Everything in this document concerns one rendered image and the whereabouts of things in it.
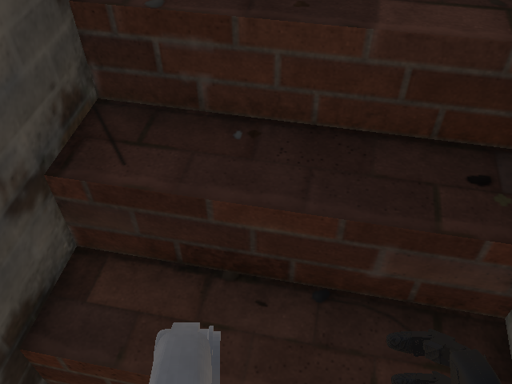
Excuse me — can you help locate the right robot hand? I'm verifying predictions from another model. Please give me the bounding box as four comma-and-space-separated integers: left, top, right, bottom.
386, 329, 502, 384

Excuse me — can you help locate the robot left shin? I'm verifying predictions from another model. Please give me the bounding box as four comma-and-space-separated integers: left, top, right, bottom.
154, 329, 171, 354

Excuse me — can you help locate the left robot thigh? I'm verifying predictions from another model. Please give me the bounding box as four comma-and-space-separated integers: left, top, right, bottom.
149, 322, 221, 384

